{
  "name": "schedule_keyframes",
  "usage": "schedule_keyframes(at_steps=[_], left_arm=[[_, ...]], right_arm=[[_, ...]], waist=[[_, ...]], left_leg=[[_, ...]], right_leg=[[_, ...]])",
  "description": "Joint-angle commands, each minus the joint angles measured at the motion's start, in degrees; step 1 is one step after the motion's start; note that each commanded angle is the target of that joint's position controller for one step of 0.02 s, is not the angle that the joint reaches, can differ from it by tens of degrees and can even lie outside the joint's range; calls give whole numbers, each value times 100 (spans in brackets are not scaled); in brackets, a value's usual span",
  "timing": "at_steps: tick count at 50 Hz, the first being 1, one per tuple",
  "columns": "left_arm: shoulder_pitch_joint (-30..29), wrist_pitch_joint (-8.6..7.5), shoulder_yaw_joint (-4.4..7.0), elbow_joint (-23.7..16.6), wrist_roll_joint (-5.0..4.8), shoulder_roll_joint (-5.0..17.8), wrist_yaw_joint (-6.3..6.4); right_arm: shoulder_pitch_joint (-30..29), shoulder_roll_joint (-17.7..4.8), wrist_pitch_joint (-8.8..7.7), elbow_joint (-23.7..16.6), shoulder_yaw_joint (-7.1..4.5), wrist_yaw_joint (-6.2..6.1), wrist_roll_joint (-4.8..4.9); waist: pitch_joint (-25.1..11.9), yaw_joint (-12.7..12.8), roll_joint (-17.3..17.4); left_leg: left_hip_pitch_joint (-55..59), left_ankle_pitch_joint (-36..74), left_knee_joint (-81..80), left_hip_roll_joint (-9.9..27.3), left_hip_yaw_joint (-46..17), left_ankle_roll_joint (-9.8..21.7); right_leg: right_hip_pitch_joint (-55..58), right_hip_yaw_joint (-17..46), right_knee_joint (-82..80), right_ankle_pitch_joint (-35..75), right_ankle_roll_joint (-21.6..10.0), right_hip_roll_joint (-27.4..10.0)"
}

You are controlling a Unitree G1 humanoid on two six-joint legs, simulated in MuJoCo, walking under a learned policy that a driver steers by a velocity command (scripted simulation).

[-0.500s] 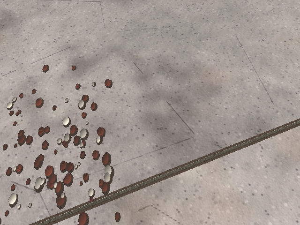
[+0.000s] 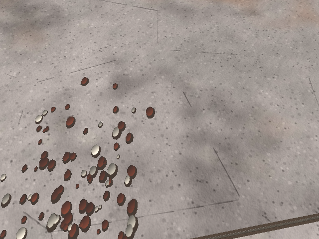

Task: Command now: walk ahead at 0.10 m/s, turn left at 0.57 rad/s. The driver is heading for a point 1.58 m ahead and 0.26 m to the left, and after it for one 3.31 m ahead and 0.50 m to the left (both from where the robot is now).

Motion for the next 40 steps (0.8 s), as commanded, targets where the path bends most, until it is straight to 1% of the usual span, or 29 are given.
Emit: schedule_keyframes(at_steps=[1, 2, 3, 4, 5, 6, 7, 8, 9, 10, 11, 12, 14, 18, 21, 23, 25, 26, 27, 28, 29, 30, 31, 32, 33, 34, 35, 37, 40], left_arm=[[-88, -133, 142, -423, -61, 657, 66], [106, -163, 150, -384, -80, 704, 86], [383, -205, 161, -328, -72, 740, 119], [819, -279, 190, -249, -10, 831, 175], [1172, -302, 288, -293, 38, 1322, 272], [1008, -149, 329, -356, -79, 1487, 241], [1008, -60, 290, -368, -152, 1080, 204], [791, -33, 185, -452, -137, 690, 208], [480, 16, 141, -518, -92, 564, 217], [329, 31, 150, -548, -58, 613, 246], [296, 32, 175, -552, -7, 673, 250], [330, 23, 195, -537, 11, 696, 232], [467, 1, 229, -506, 16, 718, 214], [641, 20, 306, -431, 28, 805, 187], [607, 43, 372, -419, 56, 912, 123], [654, 73, 424, -386, 76, 1012, 80], [688, 109, 467, -351, 53, 1101, 56], [646, 136, 487, -340, 10, 1135, 51], [715, 161, 499, -297, -13, 1108, 46], [968, 190, 485, -243, 10, 944, 16], [1025, 240, 333, -604, 27, 385, -9], [363, 334, 372, -676, 56, 677, 95], [411, 381, 375, -630, -38, 634, 83], [597, 368, 393, -487, -95, 652, 48], [771, 341, 428, -358, -57, 724, 31], [964, 339, 451, -216, 14, 775, 9], [1018, 346, 458, -161, 21, 770, -12], [949, 375, 425, -138, -31, 634, -38], [772, 422, 371, -113, -38, 507, -24]], right_arm=[[195, -944, 34, -313, -249, -63, -65], [21, -970, 40, -376, -258, -59, -64], [-213, -981, 28, -444, -258, -48, -34], [-465, -931, -17, -549, -233, -27, 50], [-192, -522, -71, -729, -114, -12, 147], [569, -538, 15, -694, -156, -60, 142], [640, -889, 113, -443, -209, -102, -95], [290, -936, 172, -390, -243, -58, -123], [89, -860, 237, -426, -243, 1, -90], [-62, -808, 305, -486, -234, 75, -85], [-30, -757, 352, -478, -210, 137, -53], [-36, -734, 377, -496, -199, 173, -14], [-190, -694, 397, -570, -178, 206, 10], [-569, -582, 449, -730, -110, 266, -35], [-806, -454, 443, -856, -30, 326, -11], [-864, -479, 417, -920, -20, 334, 13], [-831, -478, 372, -966, -15, 333, 25], [-688, -438, 332, -943, -7, 329, 19], [-495, -474, 275, -875, -18, 298, -4], [-386, -730, 208, -849, -76, 233, -65], [-496, -1574, 174, -1074, -239, 181, -81], [-91, -1597, 182, -970, -316, 132, -113], [-320, -1251, 184, -922, -207, 94, -101], [-767, -950, 188, -947, -112, 75, -58], [-1059, -817, 173, -991, -66, 54, -44], [-1112, -675, 144, -1012, -18, 26, -13], [-1031, -573, 119, -987, 27, 26, 6], [-847, -551, 65, -887, 49, 23, 14], [-645, -553, 34, -728, 73, -7, -23]], waist=[[-519, 65, 744], [-515, 181, 796], [-515, 383, 815], [-652, 660, 626], [-1337, 579, -483], [-1746, 224, -1425], [-1531, 182, -586], [-1093, 217, -123], [-820, 146, -60], [-640, 133, -370], [-598, 147, -602], [-634, 148, -645], [-705, 216, -596], [-636, 346, -629], [-598, 406, -717], [-639, 449, -795], [-683, 420, -790], [-702, 298, -699], [-706, 198, -471], [-564, 186, 406], [-411, 377, 2108], [-314, -160, 1379], [-212, 116, 1119], [-108, 367, 986], [-189, 498, 1064], [-358, 500, 1114], [-533, 485, 983], [-603, 418, 783], [-480, 260, 883]], left_leg=[[654, 4656, 390, 1603, -1316, 366], [526, 4432, 506, 1531, -1446, 276], [291, 4127, 718, 1355, -1504, 118], [-154, 3743, 1248, 1091, -1420, -117], [-757, 1539, 2606, 682, -680, -397], [-1715, -2652, 3588, -316, 273, -498], [-1912, -2429, 4390, 226, 372, -544], [-1926, -1924, 4558, 376, 357, -602], [-1899, -1552, 4508, 519, 399, -695], [-1921, -1263, 4492, 610, 464, -779], [-1839, -1074, 4594, 577, 584, -860], [-1801, -966, 4584, 558, 638, -900], [-1858, -893, 4375, 589, 693, -932], [-1886, -861, 3550, 842, 837, -899], [-1375, -936, 2636, 971, 1049, -775], [-1062, -1034, 2175, 934, 1233, -678], [-793, -960, 1614, 900, 1353, -569], [-460, -635, 1034, 853, 1421, -488], [-5, -192, 331, 789, 1346, -390], [298, -50, -609, 1257, 374, -252], [553, 1306, -958, 3078, -2118, 369], [-92, 2043, -870, 3227, -1885, 952], [-273, 2020, -821, 2847, -1324, 921], [-390, 1816, -854, 2421, -821, 688], [-242, 1955, -806, 2109, -519, 514], [-86, 2463, -729, 1971, -305, 517], [59, 2813, -669, 1963, -233, 535], [325, 2959, -647, 2028, -229, 564], [504, 2529, -674, 2093, -365, 595]], right_leg=[[286, 44, -581, -343, -135, 244], [685, 78, -984, -389, -209, 302], [1284, 80, -1630, -150, -295, 350], [2255, 271, -2353, 773, -424, 64], [3494, 1484, -2273, 2671, -831, -1501], [3920, 2932, -2241, 4605, -1789, -2581], [3567, 2762, -2157, 4238, -1945, -2534], [3108, 2020, -2239, 3575, -1763, -2103], [2738, 1412, -2452, 2770, -1519, -1699], [2522, 1007, -2593, 2348, -1383, -1437], [2358, 675, -2637, 2378, -1359, -1242], [2323, 471, -2643, 2441, -1376, -1185], [2440, 296, -2681, 2315, -1467, -1264], [2534, 153, -2816, 1356, -1547, -1463], [2294, -109, -2805, 778, -1472, -1491], [2247, -206, -2677, 781, -1431, -1560], [2264, -283, -2432, 934, -1343, -1643], [2142, -435, -2170, 930, -1197, -1605], [1858, -639, -1788, 731, -923, -1513], [1310, -1036, -904, -112, -485, -1185], [-191, -1403, 377, -2556, 5, -141], [-117, -516, 1240, -2567, -26, -45], [34, -282, 1490, -2099, -74, -125], [192, -218, 1430, -1580, -123, -168], [259, -293, 1430, -1257, -144, -124], [383, -381, 1577, -1103, -118, -68], [487, -382, 1653, -1082, -95, -30], [508, -336, 1420, -1057, -56, -42], [631, -301, 622, -1163, -62, -53]])
Keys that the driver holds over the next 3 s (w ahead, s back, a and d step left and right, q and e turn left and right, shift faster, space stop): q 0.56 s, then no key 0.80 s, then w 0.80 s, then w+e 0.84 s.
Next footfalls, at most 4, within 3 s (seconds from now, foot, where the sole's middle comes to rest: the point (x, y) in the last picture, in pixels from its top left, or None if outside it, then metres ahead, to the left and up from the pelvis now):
0.10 right None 0.16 -0.11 -0.78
0.56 left None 0.05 0.08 -0.78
1.00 right None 0.11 -0.10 -0.78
2.12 right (122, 229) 0.47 0.13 -0.74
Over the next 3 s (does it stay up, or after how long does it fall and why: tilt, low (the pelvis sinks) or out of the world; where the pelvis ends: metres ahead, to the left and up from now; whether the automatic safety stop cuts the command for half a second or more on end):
stays up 0.71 0.31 0.05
